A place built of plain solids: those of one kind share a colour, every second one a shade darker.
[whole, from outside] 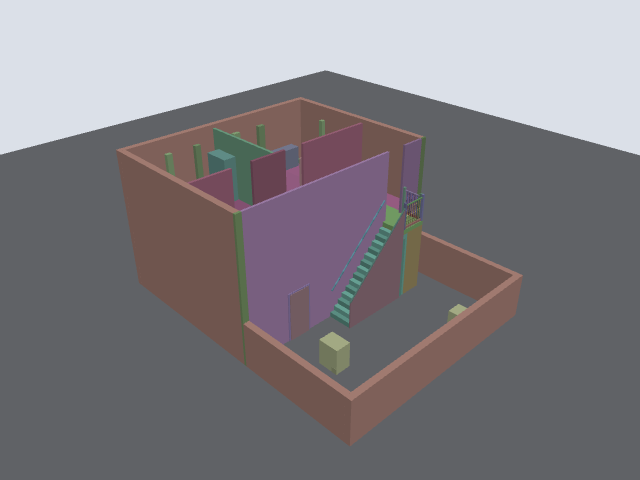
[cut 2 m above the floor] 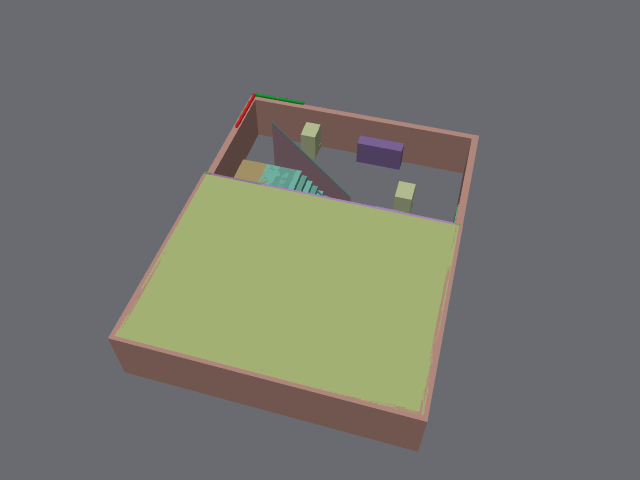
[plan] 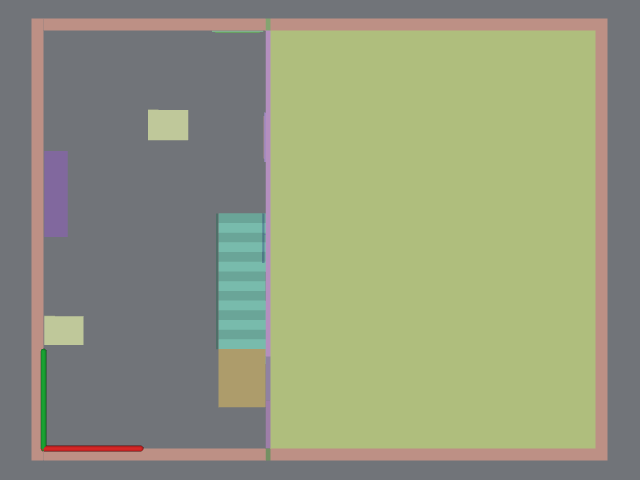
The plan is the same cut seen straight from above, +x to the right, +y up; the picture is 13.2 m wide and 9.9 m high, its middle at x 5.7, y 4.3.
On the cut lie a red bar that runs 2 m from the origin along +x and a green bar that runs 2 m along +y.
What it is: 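A house over a walled back yard; in the yard at the foot of the outdoor stair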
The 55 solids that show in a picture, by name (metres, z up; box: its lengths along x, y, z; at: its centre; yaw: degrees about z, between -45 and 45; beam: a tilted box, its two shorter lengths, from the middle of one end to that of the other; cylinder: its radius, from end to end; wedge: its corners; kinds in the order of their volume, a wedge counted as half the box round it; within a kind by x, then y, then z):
{
 "undercroft_block_1": {"box": [6.84, 8.87, 2.87], "at": [8.09, 4.31, 1.39]},
 "wall_1": {"box": [0.25, 9.12, 1.85], "at": [-0.12, 4.31, 0.88]},
 "wall_2": {"box": [4.58, 0.25, 1.85], "at": [2.29, -0.12, 0.88]},
 "wall_3": {"box": [4.58, 0.25, 1.85], "at": [2.29, 8.74, 0.88]},
 "wall_4": {"box": [7.05, 0.25, 5.86], "at": [8.11, -0.12, 2.88]},
 "wall_5": {"box": [7.05, 0.25, 5.86], "at": [8.11, 8.74, 2.88]},
 "wall_6": {"box": [0.25, 9.12, 5.86], "at": [11.51, 4.31, 2.88]},
 "step_1": {"box": [0.97, 0.5, 2.85], "at": [4.09, 2.0, 1.38]},
 "step_2": {"box": [0.97, 0.6, 2.65], "at": [4.09, 2.15, 1.27]},
 "step_3": {"box": [0.97, 0.6, 2.45], "at": [4.09, 2.35, 1.18]},
 "step_4": {"box": [0.97, 0.6, 2.25], "at": [4.09, 2.55, 1.07]},
 "step_5": {"box": [0.97, 0.6, 2.05], "at": [4.09, 2.75, 0.97]},
 "step_6": {"box": [0.97, 0.6, 1.85], "at": [4.09, 2.95, 0.88]},
 "step_7": {"box": [0.97, 0.6, 1.65], "at": [4.09, 3.15, 0.78]},
 "step_8": {"box": [0.97, 0.6, 1.45], "at": [4.09, 3.35, 0.68]},
 "step_9": {"box": [0.97, 0.6, 1.25], "at": [4.09, 3.55, 0.57]},
 "step_10": {"box": [0.97, 0.6, 1.05], "at": [4.09, 3.75, 0.47]},
 "step_11": {"box": [0.97, 0.6, 0.85], "at": [4.09, 3.95, 0.38]},
 "step_12": {"box": [0.97, 0.6, 0.65], "at": [4.09, 4.15, 0.28]},
 "step_13": {"box": [0.97, 0.6, 0.45], "at": [4.09, 4.35, 0.17]},
 "step_14": {"box": [0.97, 0.6, 0.25], "at": [4.09, 4.55, 0.07]},
 "upper_floor_1": {"box": [2.94, 0.98, 0.18], "at": [6.15, 0.37, 2.91]},
 "upper_floor_2": {"box": [3.91, 4.86, 0.18], "at": [9.55, 2.3, 2.91]},
 "upper_floor_3": {"box": [3.91, 4.03, 0.18], "at": [9.55, 6.73, 2.91]},
 "stair_wall_1": {"box": [0.1, 1.0, 5.86], "at": [4.63, 0.5, 2.88]},
 "stair_wall_2": {"box": [0.1, 6.72, 5.86], "at": [4.63, 5.26, 2.88]},
 "head_base_1": {"box": [0.97, 1.2, 2.95], "at": [4.09, 1.45, 1.43]},
 "upper_partition_1": {"box": [0.12, 3.33, 2.71], "at": [7.67, 1.67, 4.31]},
 "upper_partition_2": {"box": [0.12, 1.56, 2.71], "at": [7.67, 5.01, 4.31]},
 "upper_partition_3": {"box": [0.12, 1.93, 2.71], "at": [7.67, 7.66, 4.31]},
 "upper_split_wall_1": {"box": [3.66, 0.12, 2.71], "at": [9.55, 4.72, 4.31]},
 "slotfit_bedroom_storage_1": {"box": [1.1, 0.56, 1.94], "at": [10.48, 5.1, 3.92]},
 "bin_1": {"box": [0.81, 0.6, 1.21], "at": [0.42, 2.43, 0.55]},
 "bin_2": {"box": [0.83, 0.62, 1.07], "at": [2.57, 6.67, 0.48]},
 "bike_1": {"box": [0.49, 1.78, 1.03], "at": [0.25, 5.25, 0.46]},
 "upper_floor_head_1": {"box": [4.0, 1.2, 0.18], "at": [5.61, 1.45, 2.91]},
 "slotfit_study_wall_table_1": {"box": [0.48, 1.4, 0.97], "at": [11.05, 1.38, 3.44]},
 "curtains_1": {"box": [0.19, 0.19, 2.17], "at": [9.91, 0.09, 4.14]},
 "curtains_2": {"box": [0.19, 0.32, 2.16], "at": [11.29, 2.41, 4.14]},
 "curtains_3": {"box": [0.18, 0.25, 2.15], "at": [11.29, 5.66, 4.14]},
 "curtains_4": {"box": [0.18, 0.25, 2.15], "at": [11.29, 6.96, 4.14]},
 "back_wall_end_1": {"box": [0.1, 0.25, 5.86], "at": [4.63, -0.12, 2.88]},
 "back_wall_end_2": {"box": [0.1, 0.25, 5.86], "at": [4.63, 8.74, 2.88]},
 "guard_panel_1": {"wedge": [[3.56, 2.05, -0.05], [3.56, 2.05, 3.9], [3.56, 4.85, -0.05], [3.56, 4.85, 1.1], [3.61, 2.05, -0.05], [3.61, 2.05, 3.9], [3.61, 4.85, -0.05], [3.61, 4.85, 1.1]]},
 "back_wall_sill_1": {"box": [0.1, 0.9, 2.87], "at": [4.63, 1.45, 1.39]},
 "laid_rug_rug_study_1": {"box": [2.34, 1.7, 0.05], "at": [9.55, 2.36, 2.98]},
 "guard_cap_1": {"wedge": [[3.56, 2.05, 3.9], [3.56, 2.05, 3.95], [3.56, 4.85, 1.1], [3.56, 4.85, 1.15], [3.6, 2.05, 3.9], [3.6, 2.05, 3.95], [3.6, 4.85, 1.1], [3.6, 4.85, 1.15]]},
 "undercroft_leaf_1": {"box": [0.05, 0.88, 2.0], "at": [4.56, 6.42, 0.95]},
 "yard_gate_leaf_1": {"box": [0.92, 0.05, 1.75], "at": [4.0, 8.59, 0.82]},
 "doorleaf_door_1": {"box": [0.04, 0.84, 2.08], "at": [7.86, 2.95, 3.99], "yaw": 10.2},
 "undercroft_frame_1": {"box": [0.03, 1.02, 2.06], "at": [4.57, 6.42, 0.98]},
 "yard_gate_frame_1": {"box": [1.06, 0.03, 1.81], "at": [4.0, 8.6, 0.85]},
 "headland_side_guard_newel_1": {"box": [0.09, 0.09, 1.15], "at": [3.66, 0.89, 3.52]},
 "headland_side_guard_newel_2": {"box": [0.09, 0.09, 1.15], "at": [3.66, 1.93, 3.52]},
 "headland_ahead_guard_newel_1": {"box": [0.09, 0.09, 1.15], "at": [4.54, 0.9, 3.52]}
}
